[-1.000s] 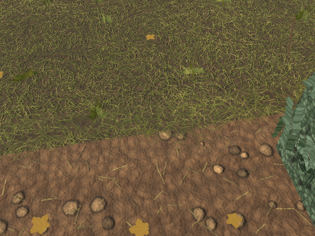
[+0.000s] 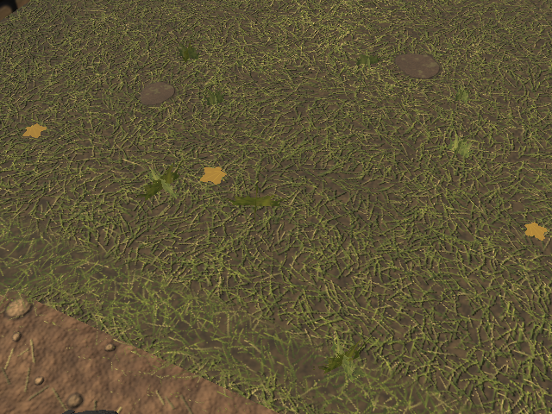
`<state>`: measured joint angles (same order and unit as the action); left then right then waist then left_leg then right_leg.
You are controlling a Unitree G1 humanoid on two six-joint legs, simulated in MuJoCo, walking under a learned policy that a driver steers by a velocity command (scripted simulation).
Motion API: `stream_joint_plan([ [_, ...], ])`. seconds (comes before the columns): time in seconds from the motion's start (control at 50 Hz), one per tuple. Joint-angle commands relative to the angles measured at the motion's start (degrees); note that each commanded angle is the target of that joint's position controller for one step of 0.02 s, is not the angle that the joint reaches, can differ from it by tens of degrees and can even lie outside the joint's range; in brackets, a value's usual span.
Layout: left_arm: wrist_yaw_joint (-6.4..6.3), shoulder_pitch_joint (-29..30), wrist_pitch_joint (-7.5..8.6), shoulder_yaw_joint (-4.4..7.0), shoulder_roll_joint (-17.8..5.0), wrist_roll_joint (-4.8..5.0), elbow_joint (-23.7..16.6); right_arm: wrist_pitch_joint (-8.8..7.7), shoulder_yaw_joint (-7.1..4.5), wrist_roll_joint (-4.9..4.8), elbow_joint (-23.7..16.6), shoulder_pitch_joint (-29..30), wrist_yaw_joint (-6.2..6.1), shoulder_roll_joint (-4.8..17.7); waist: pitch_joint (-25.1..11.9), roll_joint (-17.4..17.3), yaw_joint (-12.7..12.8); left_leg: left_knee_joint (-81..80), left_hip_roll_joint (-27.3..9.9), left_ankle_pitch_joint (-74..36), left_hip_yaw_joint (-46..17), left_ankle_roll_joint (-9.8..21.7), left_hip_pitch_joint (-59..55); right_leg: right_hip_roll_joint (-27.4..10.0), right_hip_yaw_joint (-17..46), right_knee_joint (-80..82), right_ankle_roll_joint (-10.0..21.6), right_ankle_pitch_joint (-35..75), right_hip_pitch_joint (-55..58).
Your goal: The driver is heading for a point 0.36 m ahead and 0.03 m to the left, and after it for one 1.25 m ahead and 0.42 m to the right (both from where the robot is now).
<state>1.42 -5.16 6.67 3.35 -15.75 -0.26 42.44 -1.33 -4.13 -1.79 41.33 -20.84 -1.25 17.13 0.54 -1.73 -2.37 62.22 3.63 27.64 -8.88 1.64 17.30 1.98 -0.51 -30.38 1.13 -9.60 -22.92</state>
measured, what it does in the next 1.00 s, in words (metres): walks ahead: left foot, then right foot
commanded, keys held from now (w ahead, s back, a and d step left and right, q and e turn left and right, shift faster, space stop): w+q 0.24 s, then e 0.76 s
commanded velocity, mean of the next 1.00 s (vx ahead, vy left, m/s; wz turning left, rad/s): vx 0.23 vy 0.00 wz -0.04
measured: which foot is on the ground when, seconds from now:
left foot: up 0.00-0.38, down 0.40-0.86, up 0.88-1.00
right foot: down 0.00-0.40, up 0.42-0.84, down 0.86-1.00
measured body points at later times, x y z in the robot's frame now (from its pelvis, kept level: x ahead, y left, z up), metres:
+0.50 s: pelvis +0.23 +0.06 +0.00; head +0.28 +0.08 +0.45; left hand +0.21 +0.34 -0.14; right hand +0.49 -0.14 -0.07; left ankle +0.32 +0.17 -0.73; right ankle +0.12 -0.12 -0.65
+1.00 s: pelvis +0.30 +0.02 +0.01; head +0.34 -0.01 +0.46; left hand +0.45 +0.30 -0.08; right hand +0.44 -0.27 -0.11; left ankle +0.30 +0.18 -0.65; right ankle +0.31 -0.06 -0.73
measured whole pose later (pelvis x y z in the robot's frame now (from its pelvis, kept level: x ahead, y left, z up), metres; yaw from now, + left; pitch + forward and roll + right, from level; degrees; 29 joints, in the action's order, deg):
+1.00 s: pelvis +0.30 +0.02 +0.01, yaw -7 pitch +2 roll +3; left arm -0.3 -11.8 -0.8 4.2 -17.2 -0.1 42.7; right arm 1.5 -5.2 0.3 45.3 -3.6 -2.6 17.6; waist 2.9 -1.7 1.2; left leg 61.5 -0.7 27.2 0.8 -2.8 29.5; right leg 0.1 0.3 -30.5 3.1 -13.9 -18.7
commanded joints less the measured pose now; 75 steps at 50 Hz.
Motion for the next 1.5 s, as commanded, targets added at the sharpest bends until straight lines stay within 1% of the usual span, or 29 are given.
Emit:
stream_joint_plan([
  [0.02, -0.68, -6.75, -0.59, 1.72, -5.8, -0.43, -1.11, -0.88, -1.85, 0.82, -6.22, 4.53, 0.08, 7.86, -1.6, 6.16, 5.52, 8.75, -7.28, -7.17, 0.3, -0.96, 26.0, -18.86, 23.35, 15.8, 8.73, -7.6, 23.11],
  [0.16, -1.26, -7.05, 0.21, 2.3, -8.1, 0.03, 1.96, 0.36, -0.9, 0.37, -8.84, 7.5, 1.07, 3.0, 0.57, 6.18, 3.8, -4.0, -10.6, -17.25, 2.94, -2.01, 24.98, -17.33, 5.82, 21.8, 9.92, 9.61, 18.44],
  [0.3, -1.32, -11.59, -1.87, 2.09, -10.28, 1.29, 5.55, -1.15, 0.53, 1.11, -12.21, 18.48, 3.29, -0.21, 3.82, 4.23, 6.98, -25.4, -6.84, -27.98, 9.29, -0.43, 16.51, -15.74, -4.31, 19.43, 8.04, 26.35, 19.89],
  [0.38, -1.27, -10.56, -2.93, 2.29, -12.93, 3.05, 7.13, -1.86, -1.72, 2.4, -9.66, 9.58, 3.27, 4.89, -2.92, 7.25, -0.54, -35.75, -2.36, -28.94, 11.27, 3.6, 0.04, -14.49, -3.59, 5.15, 4.95, 43.79, 23.89],
  [0.4, -1.2, -11.08, -2.67, 1.6, -11.23, 2.64, 7.32, -1.71, -2.78, 2.99, -7.68, 3.85, 2.47, 7.81, -6.88, 6.06, -3.46, -37.55, -3.88, -40.79, 10.46, 4.94, -11.9, -11.77, -4.62, -3.51, 2.54, 39.07, 18.53],
  [0.42, -0.72, -12.44, -2.16, -0.29, -6.42, -0.23, 5.25, -1.23, -3.46, 4.96, -6.85, -2.65, 1.27, 12.91, -16.56, -4.2, -4.19, -29.51, -18.53, -72.28, -2.77, 10.02, -32.43, -6.95, -4.96, -22.45, -0.79, 7.87, 3.17],
  [0.44, 0.02, -21.67, -2.19, -1.8, -3.14, 0.28, 7.33, -0.83, -2.26, 5.09, -7.98, -0.83, 1.32, 12.17, -28.73, -12.46, -0.53, -30.54, -32.44, -79.21, -19.09, 20.23, -42.22, -0.94, 3.38, -38.73, -3.39, -33.26, -6.97],
  [0.46, -0.03, -18.23, -2.91, 0.23, -9.85, 2.16, 8.76, -0.27, -2.01, 3.87, -8.14, -0.12, 1.72, 9.21, -28.33, -5.09, -3.28, -33.3, -28.44, -70.34, -14.03, 17.99, -35.12, -3.39, 8.56, -41.9, -3.46, -31.89, -6.76],
  [0.48, -0.26, -13.29, -3.55, 0.51, -9.78, 3.28, 6.68, -0.39, -1.33, 2.82, -7.63, 4.24, 1.94, 7.67, -18.72, -4.96, -1.68, -35.81, -25.14, -61.8, -7.49, 15.38, -28.58, -5.14, 6.34, -40.69, -3.42, -29.27, -11.55],
  [0.5, -1.04, -12.1, -4.49, 0.29, -7.92, 2.72, 7.01, -0.68, -0.63, 2.14, -6.82, 8.01, 1.99, 5.36, -12.58, -2.45, 0.53, -38.89, -22.16, -53.77, -3.55, 13.09, -20.64, -7.11, 4.98, -37.28, -4.15, -25.45, -11.7],
  [0.54, -2.53, -14.92, -7.07, 0.7, -6.62, 1.54, 8.22, -1.34, -0.4, 3.03, -5.99, 13.79, 2.02, 4.01, -7.47, -4.71, 4.53, -45.07, -19.25, -44.46, 3.09, 11.51, -5.15, -7.9, 3.16, -34.84, -6.19, -17.94, -2.42],
  [0.62, -3.95, -13.95, -9.26, 1.57, -6.09, 0.94, 5.69, -1.93, -0.96, 3.82, -4.43, 17.45, 0.73, 4.83, -5.19, -6.11, 5.59, -49.24, -20.45, -33.52, 8.19, 12.7, 0.39, -7.76, 1.95, -31.51, -6.9, -11.97, -1.98],
  [0.72, -2.51, -7.25, -9.85, 1.58, -5.74, 0.65, 1.42, -0.42, -1.66, 3.03, -2.05, 17.1, -1.05, 6.56, -4.33, -4.84, 3.45, -49.89, -22.32, -23.42, 10.51, 12.1, -2.63, -8.64, 0.44, -21.12, -4.99, -7.81, -1.86],
  [0.84, -0.62, -9.05, -10.07, 2.55, -6.47, 0.53, -0.18, 1.41, -2.37, 0.4, 0.42, 17.3, -0.71, 7.85, -4.64, -3.56, 5.23, -39.24, -21.97, -24.8, 13.97, 6.72, -6.43, -4.82, -4.47, -2.35, -0.08, -3.51, 7.03],
  [0.86, -0.96, -10.8, -9.86, 3.34, -8.58, 0.07, 0.17, 1.72, -2.08, 0.43, 1.98, 14.1, -0.59, 5.99, -3.85, 0.87, 5.09, -32.16, -18.49, -19.77, 16.68, 2.77, -4.1, -4.52, -1.4, 4.31, 2.13, 4.05, 10.71],
  [0.88, -2.15, -11.89, -9.48, 5.0, -15.63, 0.12, -0.8, 1.83, -1.36, 2.72, 1.22, 12.92, -0.34, 3.12, -3.37, 17.28, 3.08, -15.25, -11.07, -4.05, 22.35, -3.31, 7.82, -16.97, 16.32, 8.63, 7.41, 26.69, 17.41],
  [0.9, -1.93, -11.03, -8.53, 4.99, -18.19, -1.39, -2.48, 1.84, -1.25, 3.35, -1.65, 18.05, -0.8, 3.34, -3.31, 21.5, 4.67, -1.99, -2.91, 12.39, 15.13, -6.16, 20.04, -24.74, 29.89, 10.8, 18.7, 31.77, 18.08],
  [0.92, -1.25, -11.56, -7.13, 4.5, -15.92, -1.88, -2.6, 2.0, -1.84, 2.71, -1.75, 20.68, -0.99, 5.47, -5.88, 13.41, 6.39, 4.66, -3.51, 11.17, 8.26, -5.36, 21.35, -23.02, 27.32, 11.45, 19.42, 28.45, 18.27],
  [0.96, -1.71, -6.61, -5.88, 3.92, -13.01, 0.07, -3.17, 2.16, -2.3, 1.86, -0.08, 19.01, -1.67, 5.45, -5.49, 7.86, 3.37, 3.98, -5.32, 1.51, 5.53, -4.19, 22.86, -17.63, 19.94, 10.15, 13.27, 22.76, 18.94],
  [1.02, -3.02, -4.67, -6.56, 2.88, -10.36, 0.77, -4.29, 1.84, -2.7, 2.02, 0.67, 17.94, -1.88, 5.64, -7.41, 8.64, 1.98, 2.75, -4.36, -5.23, 5.03, -5.04, 19.12, -15.21, 17.4, 9.72, 11.73, 26.08, 18.04],
  [1.12, -4.01, -5.87, -7.39, 3.57, -11.95, 1.0, -4.94, 1.35, -1.89, 1.53, 0.72, 19.63, -1.46, 3.65, -7.31, 8.73, 3.35, -11.15, -3.1, -8.53, 4.09, -6.61, 16.66, -13.7, 19.03, 9.42, 11.56, 19.8, 19.63],
  [1.28, -3.22, -2.77, -8.62, 3.77, -12.4, 1.06, -6.62, -0.09, -2.07, 1.0, 1.44, 17.81, 0.26, 5.46, -5.84, 11.42, 3.5, -26.56, -1.14, -7.48, 3.57, -5.69, 5.45, -11.85, 27.28, 7.51, 11.39, 16.21, 14.56],
  [1.34, -3.67, -0.73, -9.3, 3.24, -11.11, 1.83, -7.64, -0.87, -2.69, 1.25, 3.16, 12.41, 0.93, 6.82, -6.47, 9.77, 0.52, -42.65, -3.41, -20.93, 3.82, -3.22, -6.36, -7.5, 26.88, 2.89, 6.79, 10.62, 10.55],
  [1.36, -3.63, -2.9, -9.27, 2.45, -8.32, 1.23, -7.9, -0.61, -3.48, 2.27, 3.0, 11.21, 0.59, 10.64, -8.03, 0.87, 1.88, -44.21, -13.93, -26.24, -5.11, 0.6, -13.48, -2.78, 21.4, -6.3, 3.63, -3.44, 3.69],
  [1.38, -3.4, -5.69, -8.78, 2.43, -7.34, 1.53, -9.08, 0.07, -4.06, 3.55, 2.95, 12.82, 0.32, 14.4, -5.57, -14.13, 5.09, -44.86, -24.18, -39.05, -18.25, 10.21, -15.32, 7.04, 10.78, -16.1, 0.08, -26.05, -8.71],
  [1.4, -3.27, -6.05, -8.23, 3.83, -12.56, 0.6, -8.19, -0.11, -3.28, 4.05, 1.6, 14.18, 0.25, 11.1, -5.36, -10.94, 3.63, -45.06, -28.44, -39.35, -20.27, 15.33, -12.33, 2.6, 10.3, -29.68, -2.48, -27.99, -10.61],
  [1.42, -3.07, -6.45, -8.36, 4.93, -14.86, 1.23, -6.99, -0.15, -2.33, 3.64, 0.58, 16.8, -0.07, 7.98, -4.34, -6.9, 4.4, -44.43, -24.85, -36.83, -14.19, 13.61, -10.51, 1.21, 10.25, -34.67, -3.19, -23.83, -10.06],
  [1.46, -3.23, -7.17, -9.52, 4.75, -12.53, 1.09, -5.71, 0.12, -1.62, 2.03, 0.08, 19.45, -0.58, 5.91, -2.05, -5.77, 4.46, -43.87, -18.98, -31.99, -5.61, 9.65, -10.29, 0.31, 8.83, -38.49, -5.18, -17.21, -11.88],
  [1.5, -2.75, -5.53, -9.85, 3.83, -9.72, 1.61, -6.87, 0.65, -1.43, 2.09, 0.65, 17.66, -1.2, 6.43, -1.04, -6.54, 3.18, -44.47, -17.03, -33.86, -0.69, 9.85, -10.57, -0.33, 5.92, -36.94, -6.38, -14.09, -12.34],
])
